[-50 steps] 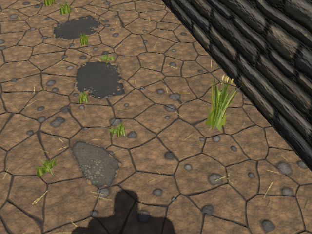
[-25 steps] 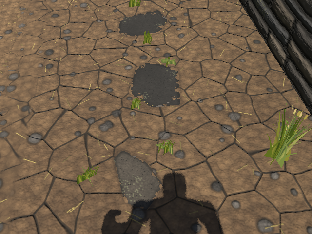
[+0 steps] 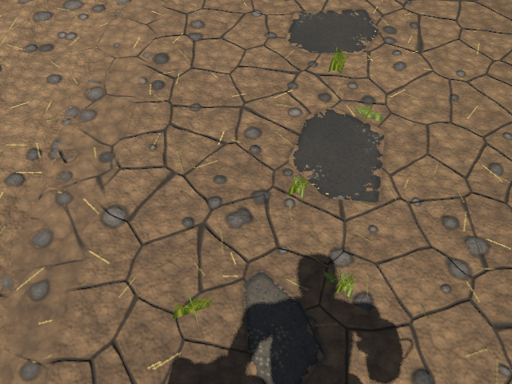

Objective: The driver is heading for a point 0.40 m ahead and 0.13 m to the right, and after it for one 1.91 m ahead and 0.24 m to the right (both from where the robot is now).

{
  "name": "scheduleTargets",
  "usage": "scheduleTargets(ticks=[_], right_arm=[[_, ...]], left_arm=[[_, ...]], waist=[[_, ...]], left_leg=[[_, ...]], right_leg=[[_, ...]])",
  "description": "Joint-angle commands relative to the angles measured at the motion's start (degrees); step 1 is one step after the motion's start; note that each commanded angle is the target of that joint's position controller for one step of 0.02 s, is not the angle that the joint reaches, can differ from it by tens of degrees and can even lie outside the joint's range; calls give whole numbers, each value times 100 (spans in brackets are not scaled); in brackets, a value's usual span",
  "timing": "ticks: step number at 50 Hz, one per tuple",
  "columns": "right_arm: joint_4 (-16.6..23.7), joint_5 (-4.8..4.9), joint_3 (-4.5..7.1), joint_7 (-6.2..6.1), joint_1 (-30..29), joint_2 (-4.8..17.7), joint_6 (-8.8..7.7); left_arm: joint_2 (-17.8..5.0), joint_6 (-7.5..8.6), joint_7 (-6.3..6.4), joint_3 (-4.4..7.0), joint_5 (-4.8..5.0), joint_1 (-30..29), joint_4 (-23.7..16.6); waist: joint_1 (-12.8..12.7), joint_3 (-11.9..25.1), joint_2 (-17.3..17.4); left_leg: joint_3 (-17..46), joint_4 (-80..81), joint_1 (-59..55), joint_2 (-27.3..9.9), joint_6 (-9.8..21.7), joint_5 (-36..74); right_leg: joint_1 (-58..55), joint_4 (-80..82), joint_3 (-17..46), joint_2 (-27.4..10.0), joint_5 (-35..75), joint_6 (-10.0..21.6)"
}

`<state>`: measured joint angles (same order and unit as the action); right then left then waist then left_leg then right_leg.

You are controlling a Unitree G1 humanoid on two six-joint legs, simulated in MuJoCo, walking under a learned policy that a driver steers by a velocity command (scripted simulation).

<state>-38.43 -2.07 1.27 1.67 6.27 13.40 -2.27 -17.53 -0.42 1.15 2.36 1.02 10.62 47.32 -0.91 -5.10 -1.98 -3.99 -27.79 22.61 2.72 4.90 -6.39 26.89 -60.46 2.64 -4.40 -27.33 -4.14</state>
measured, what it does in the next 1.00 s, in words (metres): walks ahead, turning right: right foot, then left foot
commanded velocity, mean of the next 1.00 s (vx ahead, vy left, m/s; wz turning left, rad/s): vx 0.08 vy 0.00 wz -0.39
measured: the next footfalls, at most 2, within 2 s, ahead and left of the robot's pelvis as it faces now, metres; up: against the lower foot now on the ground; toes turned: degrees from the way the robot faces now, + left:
right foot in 0.30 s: +0.05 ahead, -0.15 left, +0.00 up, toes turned -13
left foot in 0.74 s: +0.28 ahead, +0.01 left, +0.00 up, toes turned -28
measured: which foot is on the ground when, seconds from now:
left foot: down 0.00-0.30, up 0.32-0.72, down 0.74-1.00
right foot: up 0.00-0.28, down 0.30-0.74, up 0.76-1.00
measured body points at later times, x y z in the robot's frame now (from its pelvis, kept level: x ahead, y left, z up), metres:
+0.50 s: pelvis +0.06 -0.06 +0.02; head +0.08 -0.10 +0.47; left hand +0.20 +0.21 -0.08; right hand +0.16 -0.38 -0.09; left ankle +0.15 +0.09 -0.66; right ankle +0.01 -0.14 -0.73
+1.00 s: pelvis +0.16 -0.06 +0.01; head +0.20 -0.07 +0.46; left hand +0.40 +0.14 -0.11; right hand +0.17 -0.35 -0.11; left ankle +0.24 +0.03 -0.73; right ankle +0.08 -0.18 -0.71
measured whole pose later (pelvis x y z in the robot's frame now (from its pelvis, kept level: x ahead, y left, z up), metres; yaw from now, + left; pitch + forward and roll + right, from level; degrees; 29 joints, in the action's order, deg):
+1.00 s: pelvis +0.16 -0.06 +0.01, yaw -27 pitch +1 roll +0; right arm -48.4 -0.5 2.1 0.2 5.3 13.9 -0.9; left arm -17.5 -2.4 2.6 3.1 0.4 10.3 42.9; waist 0.6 -4.2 -1.5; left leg 0.1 -25.5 15.9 1.1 1.4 -10.2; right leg 18.0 -40.8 4.9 -1.0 -24.1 -5.0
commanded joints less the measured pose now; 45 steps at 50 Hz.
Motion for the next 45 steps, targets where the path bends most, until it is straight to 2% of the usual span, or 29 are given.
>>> scheduleTargets(ticks=[1,3,6,11,13,14,15,16,17,18,19,20,21,22,24,26,29,32,34,35,36,37,38,39,40,41,42,43,45], right_arm=[[208,-17,302,-107,-263,916,-127],[102,35,368,-216,-172,1055,-48],[-12,80,392,-322,-147,1043,74],[-141,138,446,-346,-163,1095,219],[-180,226,475,-345,-266,1164,285],[-224,298,488,-351,-262,1161,319],[-334,350,481,-342,-36,1029,336],[-236,181,403,-286,-23,666,315],[150,124,409,-291,-714,712,239],[189,188,472,-248,-1009,929,157],[146,294,533,-203,-925,1047,95],[-7,285,569,-209,-778,1088,46],[-51,227,587,-237,-788,1126,5],[-77,190,575,-246,-806,1033,-40],[-132,147,538,-244,-743,869,-100],[-176,172,481,-227,-719,712,-88],[-92,235,419,-177,-962,658,-26],[-59,264,441,-121,-973,824,-38],[-165,258,485,-84,-691,972,-84],[-228,246,498,-71,-523,996,-120],[-274,189,508,-80,-367,1028,-167],[-247,77,549,-119,-161,1286,-203],[-230,-35,592,-161,21,1671,-166],[-426,25,488,-131,215,1273,-109],[-363,143,392,-94,18,1009,-117],[-365,153,360,-88,-112,927,-101],[-365,161,319,-78,-274,886,-82],[-399,170,298,-92,-409,868,-58],[-510,137,279,-128,-520,861,7]], left_arm=[[-448,-142,130,131,-73,767,-67],[-517,-190,134,161,-57,430,-210],[-543,-261,112,210,-38,97,-390],[-431,-257,-22,227,-27,-15,-505],[-411,-249,-101,250,-22,206,-460],[-450,-242,-132,279,-34,429,-391],[-646,-241,-125,348,-55,680,-313],[-1220,-239,-26,494,-32,922,-296],[-1650,-151,-50,586,-62,1066,-365],[-1349,22,-87,505,-164,935,-465],[-1131,154,-75,444,-136,714,-481],[-985,219,-48,407,-42,566,-508],[-879,233,-1,358,4,446,-525],[-817,229,53,322,-23,442,-542],[-861,217,127,340,-80,490,-576],[-953,157,157,392,-51,540,-614],[-1065,32,162,455,14,657,-652],[-1111,-66,151,488,20,577,-745],[-1022,-94,160,456,9,410,-825],[-953,-91,170,424,15,294,-855],[-842,-64,175,378,13,257,-866],[-580,-17,172,293,-83,395,-898],[-284,19,175,189,-230,904,-936],[-455,1,181,220,-142,1134,-947],[-931,-45,200,353,-77,1054,-789],[-1024,-97,215,404,-46,766,-761],[-956,-160,229,406,-40,675,-716],[-870,-202,234,388,-60,585,-734],[-513,-212,193,267,-56,549,-712]], waist=[[-153,1171,737],[6,1081,713],[111,836,725],[136,844,715],[-49,942,767],[-178,984,770],[-218,944,486],[-81,901,-963],[-357,702,-1449],[-449,665,-796],[-257,508,-686],[-166,436,-532],[-120,307,-555],[-65,332,-571],[6,564,-464],[-8,727,-445],[-140,638,-608],[-160,646,-700],[-77,764,-772],[32,788,-771],[145,832,-677],[158,1236,-196],[-93,1699,1209],[-144,1898,1859],[-61,1444,1164],[-16,1229,898],[-39,1052,794],[-74,948,852],[-131,879,1052]], left_leg=[[947,1215,-376,-1672,991,1586],[992,1402,-550,-1819,1027,587],[1033,1591,-757,-1978,1018,-392],[706,1301,-1253,-2064,925,79],[456,913,-1350,-1999,742,534],[268,602,-1274,-1886,528,520],[-25,97,-879,-1618,110,-305],[-681,-1466,455,-927,-486,-1805],[-152,-2461,1936,-62,-705,-3081],[594,-3019,2282,-271,-601,-2741],[755,-3001,2450,-425,-483,-2082],[762,-2895,2473,-514,-472,-1652],[782,-2698,2451,-539,-527,-1290],[757,-2590,2212,-488,-595,-1012],[664,-2301,1797,-326,-758,-628],[607,-1823,1326,-197,-869,-451],[641,-1201,937,-104,-938,-394],[712,-720,539,-18,-907,-475],[684,-329,114,-16,-813,-408],[643,78,-215,-31,-710,-74],[646,606,-696,-128,-557,645],[1249,643,-1599,-844,-264,1852],[2490,290,-2825,-1968,501,4024],[3679,572,-2753,-2678,1298,3418],[3383,673,-2383,-2457,1281,2658],[2801,640,-2195,-2114,1031,2191],[2391,715,-1892,-1870,882,1862],[2165,819,-1587,-1750,825,1582],[1621,949,-1217,-1401,742,1503]], right_leg=[[-811,537,6,-126,445,-59],[-558,651,-35,-168,646,-5],[-213,752,-92,-203,611,52],[-421,1488,-421,-55,421,199],[-882,2333,-658,126,825,346],[-1261,2978,-749,255,1300,486],[-1718,3634,-413,215,1715,754],[-2500,4078,1340,-982,2544,1318],[-2606,4528,3069,-1721,1212,2343],[-2634,4872,3107,-1625,210,2350],[-2644,4959,2792,-1425,-367,2052],[-2686,5001,2551,-1260,-466,1832],[-2686,5002,2307,-1124,128,1699],[-2625,4937,2013,-939,1020,1614],[-2664,4593,1467,-716,3217,1558],[-2506,4310,1132,-524,4045,1495],[-2193,4128,1268,-495,3904,1498],[-2047,3881,1633,-524,3789,1463],[-2096,3631,1832,-520,3596,1358],[-2066,3443,1881,-452,3479,1267],[-1962,3184,1841,-275,3377,1108],[-1673,2509,1580,78,2939,864],[-611,1268,1040,801,201,522],[-60,360,899,947,-1523,241],[123,-302,985,743,-1370,84],[266,-558,874,675,-1042,1],[224,-461,831,602,-807,-64],[29,-197,815,476,-516,-111],[-513,668,407,426,-222,-168]])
